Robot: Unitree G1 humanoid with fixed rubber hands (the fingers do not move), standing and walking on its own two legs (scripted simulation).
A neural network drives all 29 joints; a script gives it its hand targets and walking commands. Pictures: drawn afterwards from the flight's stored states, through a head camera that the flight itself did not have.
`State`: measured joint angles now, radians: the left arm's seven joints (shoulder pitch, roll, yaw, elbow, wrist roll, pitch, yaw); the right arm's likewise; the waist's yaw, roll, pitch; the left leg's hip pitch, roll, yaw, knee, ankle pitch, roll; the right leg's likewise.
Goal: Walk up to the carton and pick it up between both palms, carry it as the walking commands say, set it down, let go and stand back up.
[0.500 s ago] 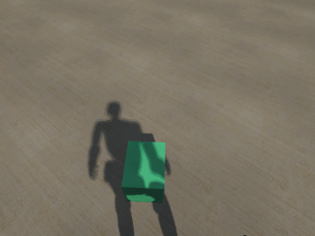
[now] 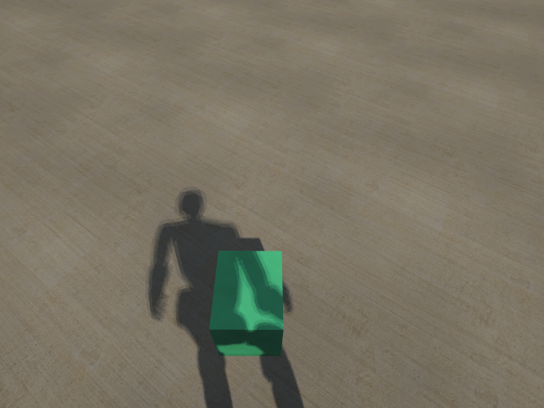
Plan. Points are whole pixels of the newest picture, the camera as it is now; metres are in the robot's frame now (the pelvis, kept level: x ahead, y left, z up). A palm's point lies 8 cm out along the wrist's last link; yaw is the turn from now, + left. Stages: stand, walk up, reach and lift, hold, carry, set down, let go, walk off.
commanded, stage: walk up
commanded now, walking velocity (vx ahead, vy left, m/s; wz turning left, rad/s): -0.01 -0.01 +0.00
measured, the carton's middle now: (250, 304) +0.54 +0.08 -0.63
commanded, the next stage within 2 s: none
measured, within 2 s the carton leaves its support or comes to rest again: neither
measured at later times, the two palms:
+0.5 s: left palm out of the picture +0.06 +0.25 -0.12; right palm out of the picture +0.08 -0.25 -0.12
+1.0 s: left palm out of the picture +0.06 +0.25 -0.12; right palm out of the picture +0.08 -0.25 -0.12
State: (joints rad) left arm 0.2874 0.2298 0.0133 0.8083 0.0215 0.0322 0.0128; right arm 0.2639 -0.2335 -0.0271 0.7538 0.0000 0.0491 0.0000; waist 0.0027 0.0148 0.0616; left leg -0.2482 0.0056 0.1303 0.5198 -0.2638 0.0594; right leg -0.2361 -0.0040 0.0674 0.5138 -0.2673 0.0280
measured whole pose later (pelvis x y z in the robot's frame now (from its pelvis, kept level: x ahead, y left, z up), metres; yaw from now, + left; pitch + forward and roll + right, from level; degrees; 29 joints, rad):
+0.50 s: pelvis +0.00 +0.00 +0.00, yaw +0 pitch -1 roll +0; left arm 0.29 0.23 0.01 0.81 0.02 0.03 0.01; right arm 0.26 -0.23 -0.03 0.75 0.00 0.05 0.00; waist 0.00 0.01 0.06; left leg -0.25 0.01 0.13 0.52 -0.27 0.06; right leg -0.24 0.00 0.07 0.51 -0.27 0.03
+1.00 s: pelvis +0.00 +0.00 +0.00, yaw +0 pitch -1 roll +0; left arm 0.29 0.23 0.01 0.81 0.02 0.03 0.01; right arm 0.26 -0.23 -0.03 0.75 0.00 0.05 0.00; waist 0.00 0.01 0.05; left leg -0.25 0.01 0.13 0.52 -0.27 0.06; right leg -0.24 0.00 0.07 0.51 -0.27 0.03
